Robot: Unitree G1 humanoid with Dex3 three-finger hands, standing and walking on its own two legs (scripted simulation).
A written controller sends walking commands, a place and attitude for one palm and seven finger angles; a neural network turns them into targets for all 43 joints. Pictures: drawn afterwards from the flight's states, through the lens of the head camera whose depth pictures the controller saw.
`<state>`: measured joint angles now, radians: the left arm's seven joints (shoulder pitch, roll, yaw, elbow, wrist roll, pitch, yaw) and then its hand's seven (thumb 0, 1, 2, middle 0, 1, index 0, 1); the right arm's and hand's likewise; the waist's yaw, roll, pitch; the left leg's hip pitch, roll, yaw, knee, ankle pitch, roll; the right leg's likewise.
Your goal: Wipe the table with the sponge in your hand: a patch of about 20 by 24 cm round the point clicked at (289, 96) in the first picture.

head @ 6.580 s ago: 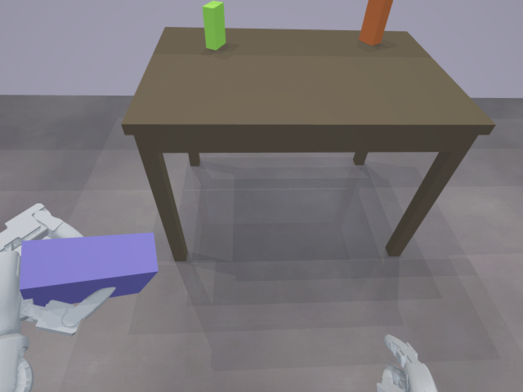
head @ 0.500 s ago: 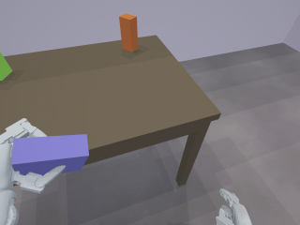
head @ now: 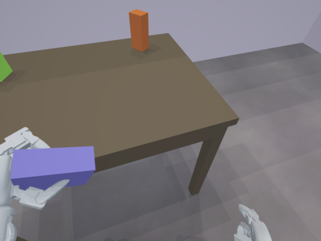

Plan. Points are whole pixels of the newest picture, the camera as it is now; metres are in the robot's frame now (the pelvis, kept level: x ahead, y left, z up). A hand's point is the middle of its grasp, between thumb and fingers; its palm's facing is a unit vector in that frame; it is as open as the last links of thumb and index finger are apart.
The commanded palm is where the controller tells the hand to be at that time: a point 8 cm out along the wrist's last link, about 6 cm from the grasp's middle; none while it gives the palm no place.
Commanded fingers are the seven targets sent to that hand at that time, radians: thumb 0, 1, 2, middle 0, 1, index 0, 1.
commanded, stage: shuffle to correct the standing spot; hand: left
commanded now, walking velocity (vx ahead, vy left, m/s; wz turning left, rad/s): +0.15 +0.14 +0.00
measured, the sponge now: (67, 168) +0.22 +0.21 +0.13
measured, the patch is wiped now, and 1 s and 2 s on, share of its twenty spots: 0.00 0.00 0.00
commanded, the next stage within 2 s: come to a stop and stand still in 0.74 s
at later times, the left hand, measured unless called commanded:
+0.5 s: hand (45, 139) +0.27 +0.26 +0.16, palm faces +0.36 -0.82 -0.45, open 8.9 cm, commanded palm +0.22 +0.30 +0.17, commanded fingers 0.00 0.10 1.30 -1.20 -1.60 -1.20 -1.60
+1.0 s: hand (22, 111) +0.33 +0.34 +0.16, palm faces +0.41 -0.77 -0.49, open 8.9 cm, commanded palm +0.29 +0.36 +0.17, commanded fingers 0.00 0.10 1.30 -1.20 -1.60 -1.20 -1.60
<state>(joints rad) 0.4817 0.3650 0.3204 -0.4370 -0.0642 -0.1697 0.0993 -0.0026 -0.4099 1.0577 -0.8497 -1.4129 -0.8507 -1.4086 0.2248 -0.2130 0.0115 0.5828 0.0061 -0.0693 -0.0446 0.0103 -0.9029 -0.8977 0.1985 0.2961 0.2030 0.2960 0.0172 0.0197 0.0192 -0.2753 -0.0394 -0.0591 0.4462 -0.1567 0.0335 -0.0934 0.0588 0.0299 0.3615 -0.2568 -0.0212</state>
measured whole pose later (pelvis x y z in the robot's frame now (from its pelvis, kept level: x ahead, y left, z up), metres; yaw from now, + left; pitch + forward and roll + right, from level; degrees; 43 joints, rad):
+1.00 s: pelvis +0.12 +0.09 -0.01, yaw -1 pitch -1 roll +4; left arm 0.52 0.38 0.42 -0.47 -0.04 -0.24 0.14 0.00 -0.41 1.06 -0.85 -1.41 -0.85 -1.41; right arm 0.20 -0.20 0.02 0.63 0.01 -0.08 -0.03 0.01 -0.90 -0.90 0.20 0.30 0.20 0.30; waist 0.03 -0.03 0.08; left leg -0.42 0.02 0.06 0.81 -0.32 -0.01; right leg -0.24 -0.10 -0.03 0.60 -0.35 0.01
